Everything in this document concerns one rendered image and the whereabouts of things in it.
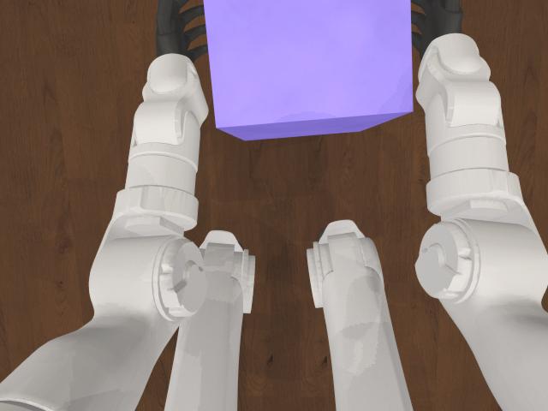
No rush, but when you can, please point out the right robot upper arm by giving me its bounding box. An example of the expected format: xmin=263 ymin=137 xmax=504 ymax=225
xmin=415 ymin=217 xmax=548 ymax=411

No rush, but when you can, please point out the robot right foot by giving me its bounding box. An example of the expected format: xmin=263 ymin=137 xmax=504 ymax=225
xmin=318 ymin=228 xmax=326 ymax=243

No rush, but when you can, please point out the robot right hand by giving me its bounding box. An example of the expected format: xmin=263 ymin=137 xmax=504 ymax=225
xmin=411 ymin=0 xmax=463 ymax=60

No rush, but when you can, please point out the carton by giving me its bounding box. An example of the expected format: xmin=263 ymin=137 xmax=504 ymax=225
xmin=203 ymin=0 xmax=414 ymax=140

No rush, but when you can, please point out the left robot upper arm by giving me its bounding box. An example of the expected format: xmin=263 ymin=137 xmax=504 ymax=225
xmin=0 ymin=235 xmax=208 ymax=411

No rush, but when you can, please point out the robot left forearm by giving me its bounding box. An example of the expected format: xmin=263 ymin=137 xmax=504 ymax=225
xmin=89 ymin=54 xmax=209 ymax=298

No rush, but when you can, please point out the left robot thigh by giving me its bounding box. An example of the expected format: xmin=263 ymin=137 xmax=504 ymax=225
xmin=164 ymin=242 xmax=255 ymax=411

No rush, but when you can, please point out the robot left hand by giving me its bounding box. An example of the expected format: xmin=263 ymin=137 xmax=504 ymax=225
xmin=156 ymin=0 xmax=208 ymax=63

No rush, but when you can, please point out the robot right forearm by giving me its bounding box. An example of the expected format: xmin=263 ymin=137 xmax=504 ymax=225
xmin=415 ymin=33 xmax=548 ymax=286

